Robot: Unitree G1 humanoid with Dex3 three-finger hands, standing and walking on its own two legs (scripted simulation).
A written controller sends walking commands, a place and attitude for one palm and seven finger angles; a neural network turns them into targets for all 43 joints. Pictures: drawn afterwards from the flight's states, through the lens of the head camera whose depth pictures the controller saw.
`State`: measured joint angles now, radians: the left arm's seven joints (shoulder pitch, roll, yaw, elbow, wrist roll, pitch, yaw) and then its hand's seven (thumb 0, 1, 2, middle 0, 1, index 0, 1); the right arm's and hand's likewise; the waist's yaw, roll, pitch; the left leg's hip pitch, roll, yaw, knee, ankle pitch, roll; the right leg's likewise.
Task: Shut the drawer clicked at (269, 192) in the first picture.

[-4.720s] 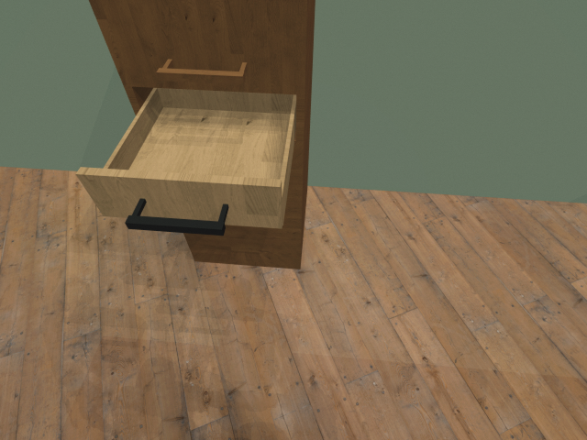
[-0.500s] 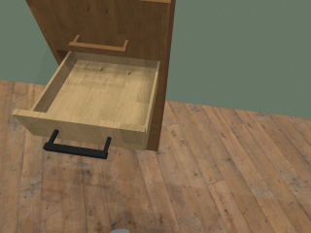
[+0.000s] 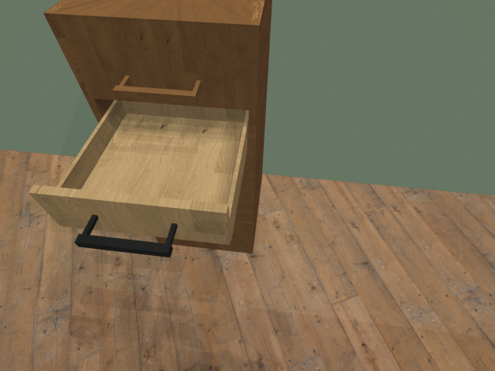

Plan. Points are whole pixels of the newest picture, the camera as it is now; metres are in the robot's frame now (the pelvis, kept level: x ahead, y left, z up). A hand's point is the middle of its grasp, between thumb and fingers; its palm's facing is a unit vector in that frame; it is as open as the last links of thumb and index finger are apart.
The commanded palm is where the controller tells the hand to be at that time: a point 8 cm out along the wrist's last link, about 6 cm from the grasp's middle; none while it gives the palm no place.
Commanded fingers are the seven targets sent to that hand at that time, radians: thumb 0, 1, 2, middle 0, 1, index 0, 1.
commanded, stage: come to a stop and stand still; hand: left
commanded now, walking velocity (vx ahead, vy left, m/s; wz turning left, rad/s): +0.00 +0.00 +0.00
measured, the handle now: (128, 235) +0.36 +0.26 -0.05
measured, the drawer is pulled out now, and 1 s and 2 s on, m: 0.30 0.30 0.30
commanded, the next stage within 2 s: look again from close up in 0.14 s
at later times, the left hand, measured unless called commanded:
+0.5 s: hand out of the picture +0.07 +0.20 -0.17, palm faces -0.01 -0.97 -0.25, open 7.4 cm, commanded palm none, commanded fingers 0.00 0.90 0.90 -0.20 -0.30 -0.20 -0.30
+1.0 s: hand out of the picture +0.00 +0.20 -0.18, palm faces -0.01 -0.98 -0.20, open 7.4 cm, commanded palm none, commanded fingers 0.00 0.90 0.90 -0.20 -0.30 -0.20 -0.30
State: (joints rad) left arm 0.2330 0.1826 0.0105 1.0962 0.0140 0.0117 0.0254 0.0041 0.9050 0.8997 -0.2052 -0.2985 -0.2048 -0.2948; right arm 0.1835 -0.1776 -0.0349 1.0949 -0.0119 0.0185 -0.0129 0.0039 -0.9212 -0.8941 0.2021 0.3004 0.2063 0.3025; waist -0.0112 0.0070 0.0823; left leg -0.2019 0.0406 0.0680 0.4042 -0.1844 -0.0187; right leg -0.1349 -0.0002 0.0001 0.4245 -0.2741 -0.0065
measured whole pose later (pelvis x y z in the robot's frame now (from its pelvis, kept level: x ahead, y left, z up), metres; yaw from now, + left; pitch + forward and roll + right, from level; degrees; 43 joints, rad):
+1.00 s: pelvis +0.01 +0.02 -0.01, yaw -2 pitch -1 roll +0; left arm 0.33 0.18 -0.01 1.08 0.02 0.00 0.03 0.00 0.91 0.90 -0.21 -0.30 -0.20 -0.29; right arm 0.25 -0.19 -0.01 1.09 -0.02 0.00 -0.01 0.01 -0.91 -0.89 0.20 0.30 0.20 0.30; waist 0.01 -0.02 0.02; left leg -0.22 0.02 0.09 0.51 -0.27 0.01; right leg -0.15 -0.02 0.04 0.51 -0.34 0.02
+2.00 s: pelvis -0.01 +0.02 +0.00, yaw -4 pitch -1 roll +0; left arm 0.34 0.16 -0.01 1.10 0.01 0.00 0.03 0.00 0.92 0.90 -0.20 -0.30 -0.20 -0.29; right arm 0.31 -0.14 -0.01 1.15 -0.02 0.00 -0.01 0.01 -0.91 -0.89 0.20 0.30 0.20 0.30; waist 0.00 -0.01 0.01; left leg -0.20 0.03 0.12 0.40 -0.18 0.01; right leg -0.18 -0.01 -0.04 0.42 -0.22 -0.01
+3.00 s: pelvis +0.02 +0.03 -0.01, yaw +0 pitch +2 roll +0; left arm 0.43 0.18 0.06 0.17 -0.14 -0.09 0.06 0.02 0.93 0.90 -0.25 -0.35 -0.25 -0.35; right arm 0.30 -0.23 -0.02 0.85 0.02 -0.25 -0.06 0.02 -0.92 -0.89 0.20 0.30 0.21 0.30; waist -0.03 0.02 -0.04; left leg -0.31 -0.01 0.08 0.56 -0.29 0.03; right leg -0.27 -0.05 -0.08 0.58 -0.34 0.01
